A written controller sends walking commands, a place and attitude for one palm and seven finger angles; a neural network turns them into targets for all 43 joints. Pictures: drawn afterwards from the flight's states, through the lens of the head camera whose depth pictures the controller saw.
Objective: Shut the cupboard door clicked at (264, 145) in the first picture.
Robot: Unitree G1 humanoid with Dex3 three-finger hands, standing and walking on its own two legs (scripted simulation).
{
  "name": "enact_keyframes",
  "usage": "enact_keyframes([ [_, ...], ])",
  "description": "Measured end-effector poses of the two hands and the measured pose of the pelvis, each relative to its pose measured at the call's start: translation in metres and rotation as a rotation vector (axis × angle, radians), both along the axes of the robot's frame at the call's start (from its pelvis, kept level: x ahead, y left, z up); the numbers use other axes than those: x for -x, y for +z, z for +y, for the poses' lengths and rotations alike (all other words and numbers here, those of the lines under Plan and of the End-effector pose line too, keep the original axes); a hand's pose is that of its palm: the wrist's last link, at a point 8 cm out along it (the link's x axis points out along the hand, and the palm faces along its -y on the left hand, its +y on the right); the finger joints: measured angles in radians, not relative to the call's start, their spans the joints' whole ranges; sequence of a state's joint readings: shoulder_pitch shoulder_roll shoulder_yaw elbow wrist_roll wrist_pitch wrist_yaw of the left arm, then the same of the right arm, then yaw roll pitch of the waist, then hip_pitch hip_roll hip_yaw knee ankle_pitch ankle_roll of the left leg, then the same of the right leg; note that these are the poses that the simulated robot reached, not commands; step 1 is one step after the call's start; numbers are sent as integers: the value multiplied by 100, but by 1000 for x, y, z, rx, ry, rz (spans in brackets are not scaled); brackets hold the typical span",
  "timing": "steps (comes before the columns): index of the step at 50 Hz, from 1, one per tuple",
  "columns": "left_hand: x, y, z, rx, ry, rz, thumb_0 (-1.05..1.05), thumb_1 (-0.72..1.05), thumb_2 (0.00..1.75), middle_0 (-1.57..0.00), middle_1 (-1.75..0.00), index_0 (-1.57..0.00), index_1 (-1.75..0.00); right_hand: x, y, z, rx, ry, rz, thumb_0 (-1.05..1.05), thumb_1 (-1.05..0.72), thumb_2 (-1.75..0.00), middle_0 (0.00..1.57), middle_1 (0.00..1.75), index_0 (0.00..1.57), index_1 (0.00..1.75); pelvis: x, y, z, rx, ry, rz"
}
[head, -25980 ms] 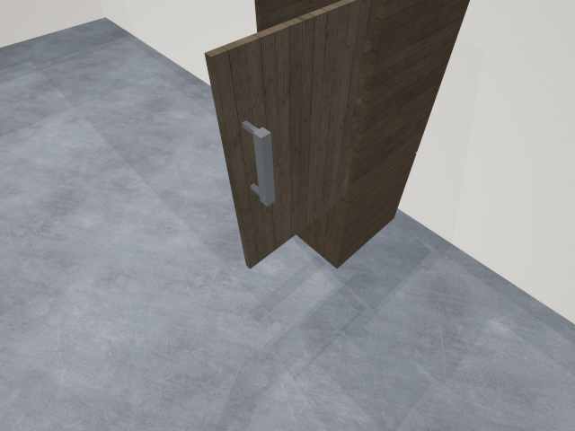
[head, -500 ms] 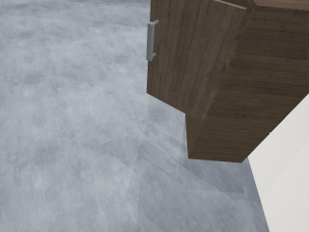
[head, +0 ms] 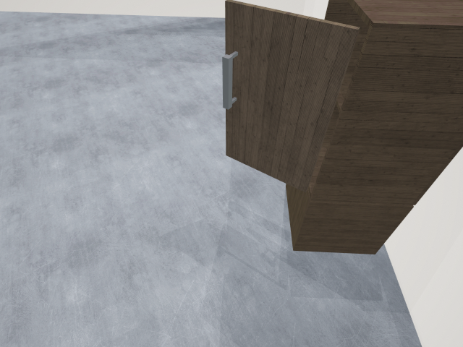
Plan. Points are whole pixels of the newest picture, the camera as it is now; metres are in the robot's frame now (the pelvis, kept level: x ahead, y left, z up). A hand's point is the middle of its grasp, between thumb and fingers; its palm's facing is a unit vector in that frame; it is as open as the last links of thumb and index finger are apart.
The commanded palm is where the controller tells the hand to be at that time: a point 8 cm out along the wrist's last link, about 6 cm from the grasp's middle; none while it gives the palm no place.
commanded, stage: let the arm hang, fingers relaxed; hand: left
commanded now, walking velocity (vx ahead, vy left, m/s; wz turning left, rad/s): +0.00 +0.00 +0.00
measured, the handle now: (231, 81) +0.88 +0.05 +0.02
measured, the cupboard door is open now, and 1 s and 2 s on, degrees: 59 59 59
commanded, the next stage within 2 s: look to check the result in 0.24 s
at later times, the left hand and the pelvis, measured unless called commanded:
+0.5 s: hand out of the picture +0.02 +0.19 -0.17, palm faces +0.01 -0.97 -0.24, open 7.4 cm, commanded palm none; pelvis +0.01 -0.01 +0.00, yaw +0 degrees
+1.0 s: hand out of the picture +0.07 +0.20 -0.16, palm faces +0.01 -0.96 -0.28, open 7.4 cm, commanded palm none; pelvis +0.03 -0.02 +0.00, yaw +1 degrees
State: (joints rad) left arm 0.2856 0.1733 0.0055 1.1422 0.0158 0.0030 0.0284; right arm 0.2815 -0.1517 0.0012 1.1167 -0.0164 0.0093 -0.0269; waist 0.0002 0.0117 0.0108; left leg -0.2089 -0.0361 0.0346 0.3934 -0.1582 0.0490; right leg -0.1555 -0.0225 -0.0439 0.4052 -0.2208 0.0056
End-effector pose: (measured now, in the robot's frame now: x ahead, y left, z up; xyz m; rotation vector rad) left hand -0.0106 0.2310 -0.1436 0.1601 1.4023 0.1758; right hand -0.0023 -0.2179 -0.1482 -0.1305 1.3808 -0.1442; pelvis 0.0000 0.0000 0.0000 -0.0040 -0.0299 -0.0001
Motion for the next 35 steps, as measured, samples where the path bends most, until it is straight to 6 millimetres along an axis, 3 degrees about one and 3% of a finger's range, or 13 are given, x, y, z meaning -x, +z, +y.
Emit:
enact_keyframes([
  [9, -29, 0, -8, 18, -24, -64, 0, 91, 90, -20, -30, -20, -30, -10, 5, -15, 28, 1, -22, 0, -92, -89, 20, 30, 20, 30, -3, 1, -3, -2, 0, 2],
  [23, -26, 4, 4, -22, -19, -19, 0, 91, 90, -21, -30, -20, -30, -19, 8, -35, 56, 17, 3, 0, -91, -89, 20, 30, 20, 30, -10, 2, -11, 0, 3, 0],
  [35, -39, 10, 14, -55, -23, -28, 1, 91, 90, -21, -30, -20, -30, -48, 12, -51, 77, 45, -32, 0, -91, -89, 20, 30, 20, 30, -17, 3, -15, -1, 8, 2],
])
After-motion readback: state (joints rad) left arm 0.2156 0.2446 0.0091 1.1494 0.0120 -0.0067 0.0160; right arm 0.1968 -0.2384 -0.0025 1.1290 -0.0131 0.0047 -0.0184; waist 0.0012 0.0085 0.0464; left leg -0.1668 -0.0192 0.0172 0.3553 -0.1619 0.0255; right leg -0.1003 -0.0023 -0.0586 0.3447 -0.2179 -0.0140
